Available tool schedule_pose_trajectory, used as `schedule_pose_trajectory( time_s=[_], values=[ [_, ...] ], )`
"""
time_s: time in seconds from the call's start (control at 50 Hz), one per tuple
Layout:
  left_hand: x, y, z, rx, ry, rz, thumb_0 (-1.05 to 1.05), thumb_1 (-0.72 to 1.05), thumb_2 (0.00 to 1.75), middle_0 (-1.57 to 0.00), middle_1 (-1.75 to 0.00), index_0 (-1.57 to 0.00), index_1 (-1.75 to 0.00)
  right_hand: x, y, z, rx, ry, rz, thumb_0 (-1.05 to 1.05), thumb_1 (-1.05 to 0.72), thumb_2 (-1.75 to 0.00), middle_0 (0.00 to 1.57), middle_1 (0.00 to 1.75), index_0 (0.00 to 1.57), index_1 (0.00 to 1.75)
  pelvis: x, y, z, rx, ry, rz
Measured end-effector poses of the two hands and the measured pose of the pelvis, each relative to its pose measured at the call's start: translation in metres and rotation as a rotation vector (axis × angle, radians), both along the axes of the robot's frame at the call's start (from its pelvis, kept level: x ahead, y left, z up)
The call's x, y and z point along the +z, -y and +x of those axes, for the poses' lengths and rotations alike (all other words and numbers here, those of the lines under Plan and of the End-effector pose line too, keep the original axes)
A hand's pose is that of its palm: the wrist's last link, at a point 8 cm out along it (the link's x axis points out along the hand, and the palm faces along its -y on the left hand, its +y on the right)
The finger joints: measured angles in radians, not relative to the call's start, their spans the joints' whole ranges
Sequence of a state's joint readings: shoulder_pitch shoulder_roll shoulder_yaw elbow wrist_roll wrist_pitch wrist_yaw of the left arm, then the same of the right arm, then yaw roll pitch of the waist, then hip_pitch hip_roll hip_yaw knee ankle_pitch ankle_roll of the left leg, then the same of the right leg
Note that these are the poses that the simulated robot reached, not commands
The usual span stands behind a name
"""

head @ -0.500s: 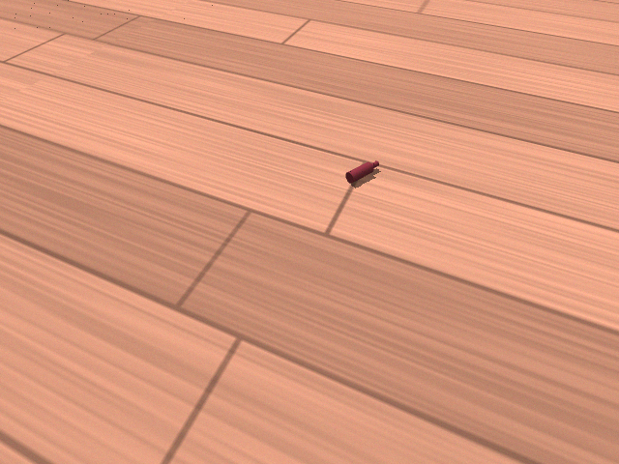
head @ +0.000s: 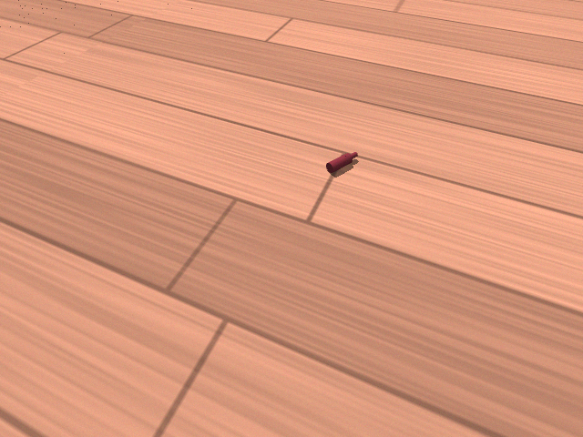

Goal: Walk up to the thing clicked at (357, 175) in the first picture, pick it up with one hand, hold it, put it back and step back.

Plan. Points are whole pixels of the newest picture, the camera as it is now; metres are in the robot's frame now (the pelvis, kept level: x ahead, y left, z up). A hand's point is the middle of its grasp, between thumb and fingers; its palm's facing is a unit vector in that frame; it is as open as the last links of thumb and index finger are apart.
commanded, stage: stand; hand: left
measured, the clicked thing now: (343, 161) +1.55 -0.25 -0.75
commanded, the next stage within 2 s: walk up in 0.62 s
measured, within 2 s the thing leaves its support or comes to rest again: neither
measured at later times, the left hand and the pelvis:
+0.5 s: hand out of the picture +0.08 +0.25 -0.15, palm faces -0.02 -0.94 -0.35, open 7.4 cm; pelvis +0.00 +0.00 +0.00, yaw +0 degrees
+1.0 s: hand out of the picture +0.14 +0.22 -0.14, palm faces +0.17 -0.91 -0.39, open 7.4 cm; pelvis +0.08 -0.09 -0.02, yaw +11 degrees
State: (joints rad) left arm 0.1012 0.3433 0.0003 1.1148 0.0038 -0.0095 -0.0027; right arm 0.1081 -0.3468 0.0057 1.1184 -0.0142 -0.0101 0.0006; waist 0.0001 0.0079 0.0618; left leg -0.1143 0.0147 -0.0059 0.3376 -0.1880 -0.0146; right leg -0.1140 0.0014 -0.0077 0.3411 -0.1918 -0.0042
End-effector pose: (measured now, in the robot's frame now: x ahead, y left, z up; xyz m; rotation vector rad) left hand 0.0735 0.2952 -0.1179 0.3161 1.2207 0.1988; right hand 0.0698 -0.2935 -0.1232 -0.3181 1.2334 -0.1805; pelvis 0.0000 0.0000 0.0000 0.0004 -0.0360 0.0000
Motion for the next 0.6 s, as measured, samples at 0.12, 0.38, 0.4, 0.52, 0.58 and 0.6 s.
schedule_pose_trajectory(
  time_s=[0.12, 0.38, 0.4, 0.52, 0.58, 0.6],
  values=[
    [0.0003, 0.0001, 0.0008, 0.001, 0.0, 0.001, 0.01, 0.91, 0.89, -0.2, -0.3, -0.21, -0.3, 0.0003, 0.0007, 0.0012, 0.001, 0.001, -0.002, 0.0, -0.9, -0.9, 0.2, 0.3, 0.2, 0.3, 0.0002, 0.0001, 0.0012, 0.0, 0.001, 0.0],
    [0.0007, -0.0006, 0.0002, 0.004, 0.001, 0.002, 0.01, 0.91, 0.89, -0.2, -0.3, -0.21, -0.3, 0.0016, 0.0005, 0.0038, 0.003, 0.01, -0.003, 0.0, -0.9, -0.9, 0.2, 0.3, 0.2, 0.3, 0.0005, 0.0003, 0.0018, 0.0, 0.004, -0.001],
    [0.0007, -0.0008, -0.0001, 0.004, 0.001, 0.002, 0.01, 0.91, 0.89, -0.2, -0.3, -0.21, -0.3, 0.0017, 0.0005, 0.0038, 0.003, 0.01, -0.003, 0.0, -0.9, -0.9, 0.2, 0.3, 0.2, 0.3, 0.0006, 0.0003, 0.0018, -0.001, 0.004, -0.001],
    [0.0001, -0.0015, -0.0025, 0.005, -0.005, 0.003, 0.01, 0.91, 0.89, -0.2, -0.3, -0.21, -0.3, 0.0024, 0.0006, 0.0026, 0.001, 0.008, -0.004, 0.0, -0.9, -0.9, 0.2, 0.3, 0.2, 0.3, 0.0007, 0.0004, 0.0017, -0.001, 0.005, -0.002],
    [-0.0001, -0.0017, -0.0034, 0.005, -0.007, 0.003, 0.01, 0.91, 0.89, -0.2, -0.3, -0.21, -0.3, 0.0026, 0.0008, 0.0016, 0.0, 0.007, -0.005, 0.0, -0.9, -0.9, 0.2, 0.3, 0.2, 0.3, 0.0007, 0.0001, 0.0016, -0.003, 0.004, -0.002],
    [-0.0001, -0.0018, -0.0036, 0.004, -0.008, 0.003, 0.01, 0.91, 0.89, -0.2, -0.3, -0.21, -0.3, 0.0026, 0.0009, 0.0014, 0.0, 0.008, -0.006, 0.0, -0.9, -0.9, 0.2, 0.3, 0.2, 0.3, 0.0008, 0.0, 0.0016, -0.003, 0.005, -0.002]
  ],
)
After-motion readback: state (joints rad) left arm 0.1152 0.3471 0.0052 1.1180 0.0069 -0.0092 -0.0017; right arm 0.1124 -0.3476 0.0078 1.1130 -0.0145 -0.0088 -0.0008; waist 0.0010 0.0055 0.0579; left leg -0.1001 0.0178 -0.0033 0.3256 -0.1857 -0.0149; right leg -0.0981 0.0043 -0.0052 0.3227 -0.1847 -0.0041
